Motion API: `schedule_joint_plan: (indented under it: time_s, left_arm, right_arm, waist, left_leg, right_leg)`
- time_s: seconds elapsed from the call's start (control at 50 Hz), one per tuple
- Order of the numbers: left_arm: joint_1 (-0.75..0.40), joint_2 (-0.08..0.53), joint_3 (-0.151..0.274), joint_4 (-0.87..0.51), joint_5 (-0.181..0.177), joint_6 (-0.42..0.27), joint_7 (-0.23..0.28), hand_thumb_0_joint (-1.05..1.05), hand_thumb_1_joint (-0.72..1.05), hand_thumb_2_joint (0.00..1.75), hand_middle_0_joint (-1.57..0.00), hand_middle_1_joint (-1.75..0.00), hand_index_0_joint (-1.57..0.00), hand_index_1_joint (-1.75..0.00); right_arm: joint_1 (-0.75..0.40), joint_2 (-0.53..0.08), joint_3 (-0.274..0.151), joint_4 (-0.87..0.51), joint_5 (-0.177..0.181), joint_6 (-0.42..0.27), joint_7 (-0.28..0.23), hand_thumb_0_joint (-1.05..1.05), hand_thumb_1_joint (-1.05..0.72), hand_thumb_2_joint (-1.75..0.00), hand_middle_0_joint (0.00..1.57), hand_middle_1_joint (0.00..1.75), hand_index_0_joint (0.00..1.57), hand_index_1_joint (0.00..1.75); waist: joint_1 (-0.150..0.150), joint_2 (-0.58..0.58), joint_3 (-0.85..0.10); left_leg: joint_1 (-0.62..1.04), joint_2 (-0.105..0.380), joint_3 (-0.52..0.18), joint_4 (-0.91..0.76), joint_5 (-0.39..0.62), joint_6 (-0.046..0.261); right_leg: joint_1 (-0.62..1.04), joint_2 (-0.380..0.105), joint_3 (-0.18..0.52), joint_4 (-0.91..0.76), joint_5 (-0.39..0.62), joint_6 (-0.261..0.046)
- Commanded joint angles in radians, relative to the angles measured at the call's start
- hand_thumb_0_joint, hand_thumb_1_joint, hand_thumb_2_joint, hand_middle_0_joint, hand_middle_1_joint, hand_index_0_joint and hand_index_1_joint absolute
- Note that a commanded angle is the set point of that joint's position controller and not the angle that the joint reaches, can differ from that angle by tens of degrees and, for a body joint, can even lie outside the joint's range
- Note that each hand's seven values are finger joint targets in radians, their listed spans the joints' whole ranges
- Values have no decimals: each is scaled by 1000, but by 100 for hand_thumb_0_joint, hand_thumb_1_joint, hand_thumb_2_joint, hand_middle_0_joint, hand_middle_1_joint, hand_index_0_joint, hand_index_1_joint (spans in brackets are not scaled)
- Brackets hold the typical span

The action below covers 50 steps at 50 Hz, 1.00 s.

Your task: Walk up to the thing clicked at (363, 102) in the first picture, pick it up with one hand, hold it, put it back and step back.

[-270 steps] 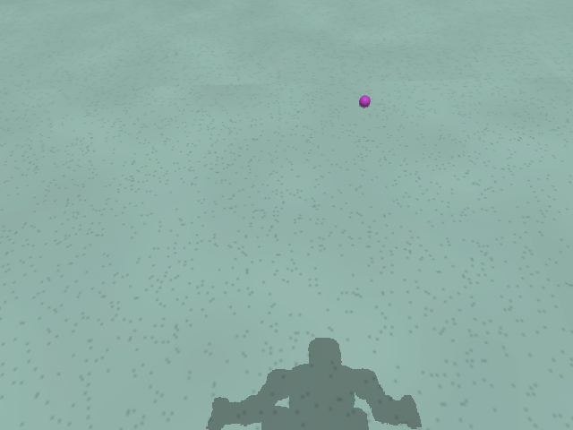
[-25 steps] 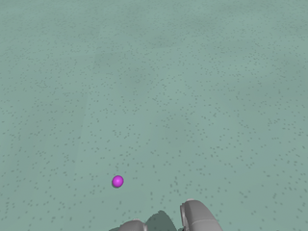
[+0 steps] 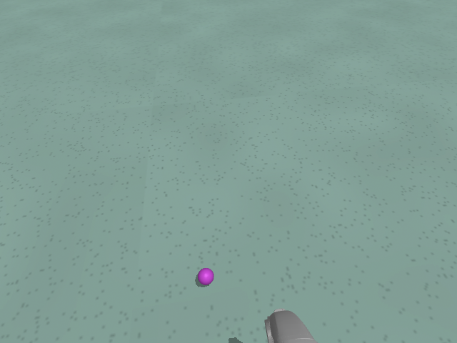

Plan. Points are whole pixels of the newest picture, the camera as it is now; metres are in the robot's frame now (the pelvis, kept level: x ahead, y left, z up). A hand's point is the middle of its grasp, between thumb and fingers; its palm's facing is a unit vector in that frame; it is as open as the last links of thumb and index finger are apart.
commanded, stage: walk up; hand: left
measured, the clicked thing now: (205, 276) +0.54 +0.12 -0.69
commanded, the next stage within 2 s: none
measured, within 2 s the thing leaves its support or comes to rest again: neither
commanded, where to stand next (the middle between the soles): +0.15 -0.06 m, yaw -3 degrees
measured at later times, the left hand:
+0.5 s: hand (134, 314) +0.22 +0.21 -0.12, palm faces -0.12 -0.94 -0.33, open 7.4 cm
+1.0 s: hand (123, 339) +0.18 +0.22 -0.12, palm faces -0.08 -0.92 -0.38, open 7.4 cm
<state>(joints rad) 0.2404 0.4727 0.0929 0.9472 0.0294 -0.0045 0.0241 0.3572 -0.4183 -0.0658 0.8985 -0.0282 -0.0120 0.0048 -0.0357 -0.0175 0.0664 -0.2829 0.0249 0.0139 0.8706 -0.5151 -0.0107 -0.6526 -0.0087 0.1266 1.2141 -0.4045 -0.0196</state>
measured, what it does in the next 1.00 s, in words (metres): steps on the spot: right foot, then left foot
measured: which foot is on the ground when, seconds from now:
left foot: down 0.00-0.36, up 0.38-0.56, down 0.58-1.00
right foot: up 0.00-0.30, down 0.32-1.00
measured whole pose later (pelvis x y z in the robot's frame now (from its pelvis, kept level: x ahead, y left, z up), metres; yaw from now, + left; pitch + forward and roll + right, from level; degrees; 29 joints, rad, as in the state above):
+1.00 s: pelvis +0.09 -0.04 +0.03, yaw -4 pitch -3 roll +1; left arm 0.11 0.36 0.02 1.07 0.00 0.00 0.00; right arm 0.05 -0.41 -0.01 1.02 0.01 -0.01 0.00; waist 0.01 0.02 0.14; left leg -0.34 0.03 0.02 0.63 -0.24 -0.02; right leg -0.28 -0.03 -0.01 0.68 -0.35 0.01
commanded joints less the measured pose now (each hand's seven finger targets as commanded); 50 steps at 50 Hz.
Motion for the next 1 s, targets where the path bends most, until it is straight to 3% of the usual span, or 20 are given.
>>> schedule_joint_plan:
  time_s: [0.0,0.1,0.2,0.28,0.3,0.32,0.34,0.36,0.44,0.52,0.56,0.58,0.6,0.62,0.72,0.76,0.78,0.8,0.86,0.98]
  left_arm:
    - [26,202,66,-25,-7,-14,-48,0,90,90,-20,-30,-20,-30]
    - [-91,166,62,-93,0,16,-82,0,90,90,-20,-30,-20,-30]
    - [-199,116,29,-135,-10,-2,-81,0,90,90,-20,-30,-20,-30]
    - [-58,111,29,-73,-17,-16,-64,0,90,90,-20,-30,-20,-30]
    - [27,159,46,-48,-13,-22,-56,0,90,90,-20,-30,-20,-30]
    - [115,257,76,-51,-6,-27,-42,0,90,90,-20,-30,-20,-30]
    - [128,278,74,-62,-29,-24,-37,0,90,90,-20,-30,-20,-30]
    - [93,248,65,-78,-36,-22,-35,0,90,90,-20,-30,-20,-30]
    - [-105,146,17,-120,-17,-17,-17,0,90,90,-20,-30,-20,-30]
    - [-129,138,-3,-111,-38,-12,-9,0,90,90,-20,-30,-20,-30]
    - [-157,102,-15,-122,-56,3,-8,0,90,90,-20,-30,-20,-30]
    - [-124,73,-21,-114,-67,16,-7,0,90,90,-20,-30,-20,-30]
    - [-129,106,-8,-89,-62,30,4,0,90,90,-20,-30,-20,-30]
    - [-127,112,-6,-76,-54,33,5,0,90,90,-20,-30,-20,-30]
    - [-51,78,-5,9,-41,-3,-10,0,90,90,-20,-30,-20,-30]
    - [-100,147,3,3,-17,-22,-3,0,90,90,-20,-30,-20,-30]
    - [-166,199,4,-8,-23,-22,-6,0,90,90,-20,-30,-20,-30]
    - [-223,199,-2,-21,-23,-23,-8,0,90,90,-20,-30,-20,-30]
    - [-213,142,-25,8,-25,-23,-8,0,90,90,-20,-30,-20,-30]
    - [-232,128,-31,50,-24,-20,-13,0,90,90,-20,-30,-20,-30]
  right_arm:
    - [-62,-320,-78,-32,5,-80,-29,0,-90,-90,20,30,20,30]
    - [4,-298,-73,-13,3,-96,-44,0,-90,-90,20,30,20,30]
    - [60,-273,-59,-17,1,-89,-41,0,-90,-90,20,30,20,30]
    - [72,-254,-36,-35,14,-58,-42,0,-90,-90,20,30,20,30]
    - [83,-212,-18,-47,27,-59,-43,0,-90,-90,20,30,20,30]
    - [105,-157,5,-85,46,-68,-43,0,-90,-90,20,30,20,30]
    - [31,-203,-15,-93,51,-66,-58,0,-90,-90,20,30,20,30]
    - [-6,-233,-29,-74,43,-61,-65,0,-90,-90,20,30,20,30]
    - [88,-182,-10,-5,47,-58,-50,0,-90,-90,20,30,20,30]
    - [43,-147,-7,17,39,-56,-46,0,-90,-90,20,30,20,30]
    - [9,-226,-29,4,10,-59,-51,0,-90,-90,20,30,20,30]
    - [-55,-304,-43,-28,12,-58,-48,0,-90,-90,20,30,20,30]
    - [-107,-333,-47,-33,28,-57,-44,0,-90,-90,20,30,20,30]
    - [-153,-315,-45,-36,20,-57,-46,0,-90,-90,20,30,20,30]
    - [-260,-233,-11,-19,24,-35,-44,0,-90,-90,20,30,20,30]
    - [-222,-176,8,-16,41,-24,-36,0,-90,-90,20,30,20,30]
    - [-246,-166,6,-12,43,-17,-35,0,-90,-90,20,30,20,30]
    - [-242,-168,-2,16,40,-13,-34,0,-90,-90,20,30,20,30]
    - [-296,-190,-5,41,35,-22,-14,0,-90,-90,20,30,20,30]
    - [-330,-169,12,99,33,-16,-3,0,-90,-90,20,30,20,30]
  waist:
    - [55,147,175]
    - [16,149,142]
    - [-26,195,69]
    - [45,152,-69]
    - [89,65,-141]
    - [122,-184,-237]
    - [145,-225,-221]
    - [133,-107,-155]
    - [16,-127,-54]
    - [6,-134,-103]
    - [-7,-16,-101]
    - [21,99,-99]
    - [4,183,-111]
    - [25,153,-103]
    - [87,162,-146]
    - [45,4,-153]
    - [19,-58,-127]
    - [-1,-80,-108]
    - [14,-39,-119]
    - [19,-46,-113]
  left_leg:
    - [-119,246,-392,-604,-246,155]
    - [78,251,-287,-580,-23,176]
    - [174,236,-131,-473,440,184]
    - [104,157,4,-148,799,131]
    - [-7,132,4,24,711,97]
    - [-242,21,26,280,397,39]
    - [-336,-61,-20,355,-65,52]
    - [-319,-25,-95,440,-107,46]
    - [-137,30,4,118,18,33]
    - [15,-15,63,-218,301,16]
    - [75,82,-111,-307,582,54]
    - [5,277,-393,-425,566,157]
    - [-35,379,-494,-462,592,273]
    - [-32,377,-489,-435,606,295]
    - [-10,193,-163,-229,664,141]
    - [-102,104,-98,-124,541,57]
    - [-62,25,-50,-134,279,32]
    - [29,24,-49,-164,196,32]
    - [84,75,-88,-260,387,64]
    - [93,75,-89,-350,347,54]
  right_leg:
    - [-85,-31,29,-9,157,18]
    - [-110,-24,32,-142,180,26]
    - [51,-43,-97,-407,92,13]
    - [475,46,-226,-701,132,-35]
    - [641,0,-132,-695,195,-61]
    - [822,-235,267,-722,199,-163]
    - [789,-384,480,-818,341,-314]
    - [677,-389,413,-811,398,-338]
    - [352,-200,18,-694,537,-224]
    - [330,-178,-14,-531,714,-179]
    - [204,-132,-15,-434,440,-84]
    - [197,-12,-79,-308,173,-20]
    - [253,20,-70,-213,-157,-15]
    - [241,-2,-31,-156,-192,-14]
    - [404,-26,-122,-613,141,-18]
    - [494,-133,94,-703,349,-55]
    - [365,-239,190,-726,367,-136]
    - [270,-261,206,-734,324,-148]
    - [287,-140,35,-693,280,-45]
    - [336,-138,14,-777,157,-32]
